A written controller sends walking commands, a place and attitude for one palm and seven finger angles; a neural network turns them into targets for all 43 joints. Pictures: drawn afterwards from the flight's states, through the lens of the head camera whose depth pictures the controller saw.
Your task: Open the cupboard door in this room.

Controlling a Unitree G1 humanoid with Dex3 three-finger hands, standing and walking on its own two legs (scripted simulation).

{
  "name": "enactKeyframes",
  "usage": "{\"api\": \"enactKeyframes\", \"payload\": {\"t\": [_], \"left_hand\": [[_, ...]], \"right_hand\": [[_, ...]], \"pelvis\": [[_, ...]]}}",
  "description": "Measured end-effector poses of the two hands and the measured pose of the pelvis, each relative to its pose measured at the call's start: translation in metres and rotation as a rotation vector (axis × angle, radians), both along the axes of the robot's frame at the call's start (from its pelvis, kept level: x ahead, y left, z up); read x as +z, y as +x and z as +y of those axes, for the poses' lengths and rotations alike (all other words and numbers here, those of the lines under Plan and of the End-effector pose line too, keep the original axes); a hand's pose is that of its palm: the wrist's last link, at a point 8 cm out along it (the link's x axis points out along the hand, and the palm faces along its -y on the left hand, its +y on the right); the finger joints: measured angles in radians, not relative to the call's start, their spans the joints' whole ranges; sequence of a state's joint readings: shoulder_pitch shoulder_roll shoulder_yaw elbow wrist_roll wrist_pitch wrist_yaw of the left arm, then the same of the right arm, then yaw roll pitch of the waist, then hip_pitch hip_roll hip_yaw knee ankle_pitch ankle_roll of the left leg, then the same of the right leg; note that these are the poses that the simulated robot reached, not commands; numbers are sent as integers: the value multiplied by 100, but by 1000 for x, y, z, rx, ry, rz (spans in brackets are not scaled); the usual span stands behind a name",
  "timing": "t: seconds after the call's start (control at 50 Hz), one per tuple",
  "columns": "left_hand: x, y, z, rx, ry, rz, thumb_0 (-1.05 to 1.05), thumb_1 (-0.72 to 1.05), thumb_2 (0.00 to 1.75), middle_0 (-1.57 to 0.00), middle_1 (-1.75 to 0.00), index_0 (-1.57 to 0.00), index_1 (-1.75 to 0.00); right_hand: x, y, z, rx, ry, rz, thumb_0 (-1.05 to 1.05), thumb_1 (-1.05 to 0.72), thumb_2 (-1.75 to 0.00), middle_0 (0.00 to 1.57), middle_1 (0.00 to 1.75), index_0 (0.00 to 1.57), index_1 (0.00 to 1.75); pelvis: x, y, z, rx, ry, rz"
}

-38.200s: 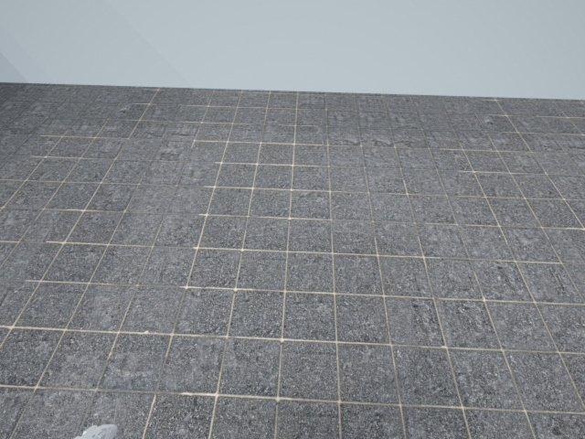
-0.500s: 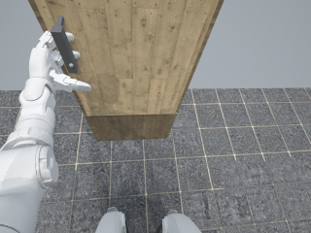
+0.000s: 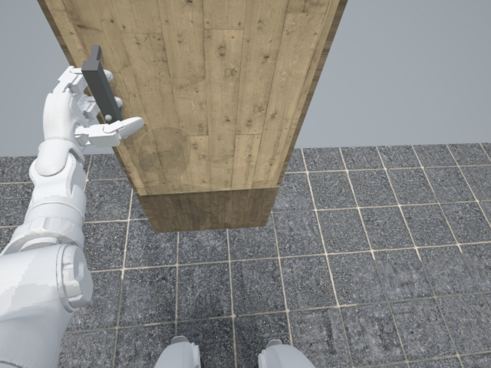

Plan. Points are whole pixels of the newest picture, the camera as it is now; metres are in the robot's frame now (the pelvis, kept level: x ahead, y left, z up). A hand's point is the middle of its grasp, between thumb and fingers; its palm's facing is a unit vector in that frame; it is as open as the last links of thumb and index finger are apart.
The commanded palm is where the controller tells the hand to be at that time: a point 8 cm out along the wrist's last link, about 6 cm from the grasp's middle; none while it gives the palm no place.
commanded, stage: close the thumb around the handle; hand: left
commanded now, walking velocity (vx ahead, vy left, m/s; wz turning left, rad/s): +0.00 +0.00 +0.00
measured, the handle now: (106, 90) +0.56 +0.20 +0.09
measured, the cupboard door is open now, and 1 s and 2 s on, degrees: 1 20 43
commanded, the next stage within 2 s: pull the door open along its arc in 0.34 s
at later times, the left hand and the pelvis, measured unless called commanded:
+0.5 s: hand (112, 118) +0.50 +0.18 +0.09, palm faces +0.03 -1.00 +0.00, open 6.5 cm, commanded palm +0.47 +0.22 +0.09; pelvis -0.01 +0.00 +0.00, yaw +0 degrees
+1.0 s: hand (137, 176) +0.39 +0.13 +0.09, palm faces +0.23 -0.97 +0.11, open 6.6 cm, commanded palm +0.32 +0.17 +0.09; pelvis +0.01 +0.00 +0.02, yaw +0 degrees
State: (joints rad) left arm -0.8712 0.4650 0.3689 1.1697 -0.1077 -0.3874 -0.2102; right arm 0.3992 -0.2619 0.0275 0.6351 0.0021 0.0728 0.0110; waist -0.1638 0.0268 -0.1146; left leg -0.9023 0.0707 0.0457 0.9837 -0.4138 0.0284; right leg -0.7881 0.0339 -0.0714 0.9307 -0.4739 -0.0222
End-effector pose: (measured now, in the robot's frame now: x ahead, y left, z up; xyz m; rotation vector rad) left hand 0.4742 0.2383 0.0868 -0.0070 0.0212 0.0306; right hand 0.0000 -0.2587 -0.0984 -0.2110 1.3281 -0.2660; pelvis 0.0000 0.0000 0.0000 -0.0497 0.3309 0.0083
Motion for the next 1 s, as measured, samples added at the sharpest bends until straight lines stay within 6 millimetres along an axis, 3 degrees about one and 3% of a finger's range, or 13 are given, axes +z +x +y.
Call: {"api": "enactKeyframes", "payload": {"t": [0.2, 0.54, 0.68, 0.82, 0.88, 1.0], "left_hand": [[0, 0, 0, -5, -5, 0, 0, 57, 76, -34, -130, -36, -130], [1, -2, -7, 2, 6, 3, 0, 63, 79, -28, -132, -31, -132], [0, -15, -10, -8, 2, -13, 1, 65, 78, -28, -132, -29, -132], [-2, -51, -19, -28, -6, -34, 1, 65, 77, -28, -131, -27, -131], [-2, -73, -27, -25, -22, -42, 1, 65, 76, -29, -131, -27, -130], [-4, -122, -60, 205, -97, -54, 1, 65, 77, -29, -129, -29, -127]], "right_hand": [[1, 0, -5, 5, -20, -11, 1, -90, -90, 20, 30, 20, 30], [-3, -16, 3, -11, 11, 14, 1, -90, -90, 20, 30, 20, 30], [-1, -10, 3, -23, 23, -6, 1, -90, -90, 20, 30, 20, 30], [5, 24, 3, -9, 48, -102, 1, -90, -90, 20, 30, 20, 30], [8, 49, 4, 18, 60, -172, 1, -90, -90, 20, 30, 20, 30], [15, 109, 14, 145, 99, -325, 1, -90, -90, 20, 30, 20, 30]], "pelvis": [[-2, -4, 0, 1, -2, 1], [-1, -7, -1, -2, 1, -1], [2, -3, -1, -15, 8, -14], [10, 6, -1, -22, 18, -52], [13, 9, -2, -22, 22, -72], [15, 10, -3, -6, 31, -104]]}}
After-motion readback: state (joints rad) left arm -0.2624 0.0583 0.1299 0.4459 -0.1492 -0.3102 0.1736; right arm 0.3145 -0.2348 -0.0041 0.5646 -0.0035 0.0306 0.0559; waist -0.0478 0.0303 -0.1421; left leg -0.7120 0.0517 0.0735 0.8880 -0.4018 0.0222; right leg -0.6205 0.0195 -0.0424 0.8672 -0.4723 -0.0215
